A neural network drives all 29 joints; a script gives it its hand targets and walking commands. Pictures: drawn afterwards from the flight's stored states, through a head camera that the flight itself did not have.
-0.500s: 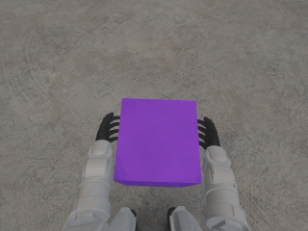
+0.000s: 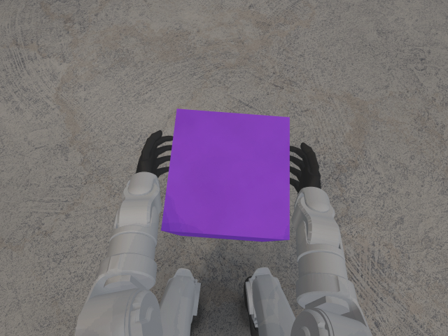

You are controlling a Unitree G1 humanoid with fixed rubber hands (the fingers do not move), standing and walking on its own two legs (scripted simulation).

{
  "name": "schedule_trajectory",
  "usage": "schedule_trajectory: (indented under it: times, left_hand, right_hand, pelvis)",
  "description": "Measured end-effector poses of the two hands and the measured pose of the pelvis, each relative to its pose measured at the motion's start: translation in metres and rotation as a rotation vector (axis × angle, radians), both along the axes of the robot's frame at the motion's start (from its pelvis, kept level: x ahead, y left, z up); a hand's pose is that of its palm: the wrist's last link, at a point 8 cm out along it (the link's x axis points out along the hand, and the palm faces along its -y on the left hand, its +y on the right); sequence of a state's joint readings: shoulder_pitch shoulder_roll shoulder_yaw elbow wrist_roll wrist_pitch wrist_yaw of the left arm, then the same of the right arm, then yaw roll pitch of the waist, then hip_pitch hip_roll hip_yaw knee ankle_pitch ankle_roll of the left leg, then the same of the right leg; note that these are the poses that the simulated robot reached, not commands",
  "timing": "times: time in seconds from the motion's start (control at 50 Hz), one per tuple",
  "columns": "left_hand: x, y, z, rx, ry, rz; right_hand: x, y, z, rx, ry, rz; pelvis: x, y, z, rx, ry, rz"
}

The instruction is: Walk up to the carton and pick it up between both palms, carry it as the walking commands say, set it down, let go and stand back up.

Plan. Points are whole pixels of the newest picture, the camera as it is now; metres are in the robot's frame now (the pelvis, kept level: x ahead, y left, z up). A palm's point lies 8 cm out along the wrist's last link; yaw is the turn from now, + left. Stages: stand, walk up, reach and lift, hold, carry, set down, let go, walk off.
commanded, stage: set down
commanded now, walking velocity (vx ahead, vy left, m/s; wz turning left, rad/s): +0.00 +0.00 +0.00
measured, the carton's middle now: (226, 185) +0.40 +0.00 -0.14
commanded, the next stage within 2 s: none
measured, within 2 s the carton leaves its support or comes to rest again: neither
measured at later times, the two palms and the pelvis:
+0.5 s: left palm (158, 173) +0.43 +0.14 -0.15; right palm (292, 187) +0.40 -0.15 -0.15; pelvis -0.01 +0.00 -0.07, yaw +0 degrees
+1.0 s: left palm (166, 176) +0.46 +0.14 -0.24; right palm (282, 188) +0.43 -0.15 -0.24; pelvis -0.03 +0.01 -0.14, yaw -1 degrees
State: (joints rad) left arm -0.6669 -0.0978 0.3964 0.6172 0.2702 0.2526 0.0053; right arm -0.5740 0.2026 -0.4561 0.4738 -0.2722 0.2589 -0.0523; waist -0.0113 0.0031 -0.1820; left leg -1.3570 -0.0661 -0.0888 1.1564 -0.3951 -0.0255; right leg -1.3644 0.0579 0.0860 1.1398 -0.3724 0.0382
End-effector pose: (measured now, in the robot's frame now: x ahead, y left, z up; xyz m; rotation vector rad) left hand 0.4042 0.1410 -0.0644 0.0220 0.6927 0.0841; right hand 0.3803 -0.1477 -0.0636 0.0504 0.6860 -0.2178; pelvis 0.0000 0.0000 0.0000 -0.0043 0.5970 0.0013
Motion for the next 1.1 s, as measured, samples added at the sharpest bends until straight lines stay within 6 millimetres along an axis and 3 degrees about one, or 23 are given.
schedule_trajectory:
  times: [1.1]
  left_hand:
    - [0.056,0.001,-0.196,0.009,0.008,-0.037]
  right_hand:
    - [0.050,0.001,-0.193,-0.005,0.008,-0.021]
  pelvis:
    - [-0.034,0.005,-0.158,-0.020,0.195,0.007]
